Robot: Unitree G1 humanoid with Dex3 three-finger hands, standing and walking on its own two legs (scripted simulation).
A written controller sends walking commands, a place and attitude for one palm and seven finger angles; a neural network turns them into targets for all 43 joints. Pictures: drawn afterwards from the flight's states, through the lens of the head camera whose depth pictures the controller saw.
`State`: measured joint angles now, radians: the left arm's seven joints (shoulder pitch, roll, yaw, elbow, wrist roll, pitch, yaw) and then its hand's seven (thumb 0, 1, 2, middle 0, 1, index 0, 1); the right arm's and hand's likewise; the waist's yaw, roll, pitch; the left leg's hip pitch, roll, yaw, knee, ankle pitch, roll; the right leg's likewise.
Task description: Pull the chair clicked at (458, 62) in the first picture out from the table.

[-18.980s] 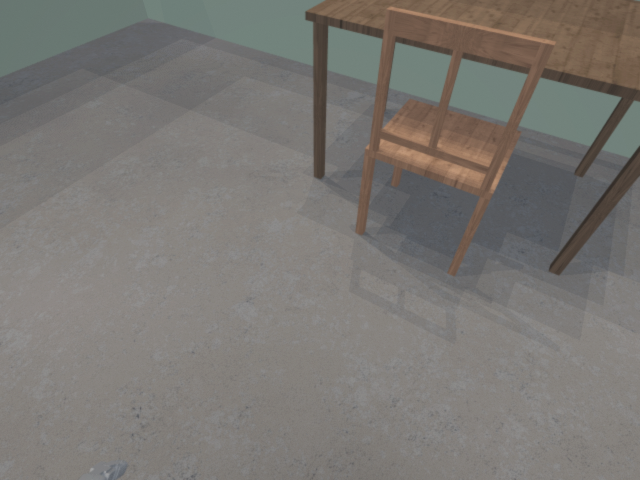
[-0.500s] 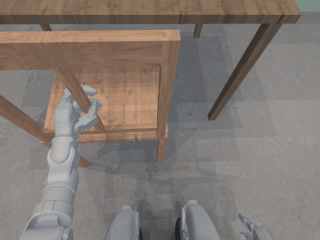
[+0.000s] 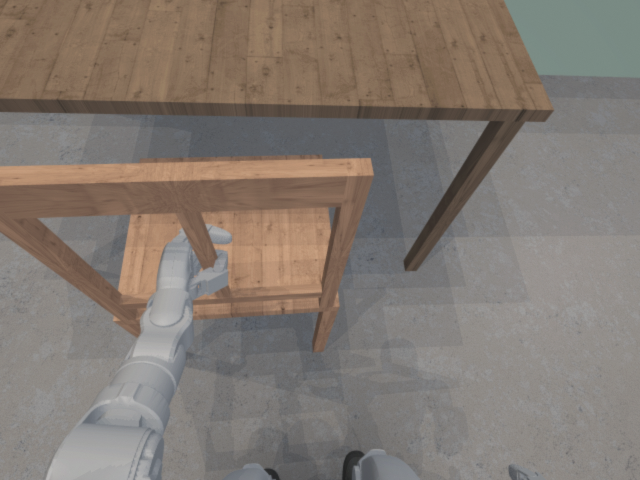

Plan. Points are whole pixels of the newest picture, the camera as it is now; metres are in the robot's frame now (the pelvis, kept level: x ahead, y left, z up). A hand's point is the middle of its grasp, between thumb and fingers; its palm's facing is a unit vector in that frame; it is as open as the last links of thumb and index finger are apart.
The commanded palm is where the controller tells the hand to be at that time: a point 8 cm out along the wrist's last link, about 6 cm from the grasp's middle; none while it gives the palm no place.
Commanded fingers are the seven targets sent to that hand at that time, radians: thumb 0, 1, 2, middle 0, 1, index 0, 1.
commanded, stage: step backward, pulling the chair out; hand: left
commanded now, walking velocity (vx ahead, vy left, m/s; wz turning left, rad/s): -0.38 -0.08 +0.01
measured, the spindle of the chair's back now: (208, 259) +0.41 +0.16 -0.09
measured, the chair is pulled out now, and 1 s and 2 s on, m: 0.05 0.20 0.29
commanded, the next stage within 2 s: none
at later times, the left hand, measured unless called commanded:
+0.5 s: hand (244, 319) +0.32 +0.10 -0.07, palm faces -0.02 -0.99 -0.16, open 5.1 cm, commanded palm +0.30 +0.15 -0.06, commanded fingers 0.00 0.90 0.90 -0.50 -1.45 -0.50 -1.45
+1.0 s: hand (246, 388) +0.23 +0.09 -0.07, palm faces -0.05 -0.98 -0.17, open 5.2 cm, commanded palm +0.24 +0.14 -0.06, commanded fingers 0.00 0.90 0.90 -0.50 -1.45 -0.50 -1.45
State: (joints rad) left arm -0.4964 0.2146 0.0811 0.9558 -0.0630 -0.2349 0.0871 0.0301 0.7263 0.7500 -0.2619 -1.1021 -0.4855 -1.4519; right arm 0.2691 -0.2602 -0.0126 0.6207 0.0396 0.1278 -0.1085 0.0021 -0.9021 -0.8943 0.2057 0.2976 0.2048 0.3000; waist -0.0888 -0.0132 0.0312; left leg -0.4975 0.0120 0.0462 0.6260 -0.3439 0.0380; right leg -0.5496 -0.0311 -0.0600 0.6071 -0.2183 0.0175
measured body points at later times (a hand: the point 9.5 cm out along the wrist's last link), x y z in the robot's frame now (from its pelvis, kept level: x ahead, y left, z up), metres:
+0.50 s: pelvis -0.06 -0.02 +0.00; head +0.04 -0.03 +0.44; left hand +0.31 +0.15 -0.05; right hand +0.02 -0.29 -0.13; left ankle -0.03 +0.09 -0.73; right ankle +0.01 -0.14 -0.73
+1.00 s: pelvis -0.11 -0.01 -0.01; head -0.05 -0.03 +0.44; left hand +0.23 +0.14 -0.05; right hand -0.04 -0.28 -0.14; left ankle -0.03 +0.09 -0.73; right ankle +0.00 -0.14 -0.72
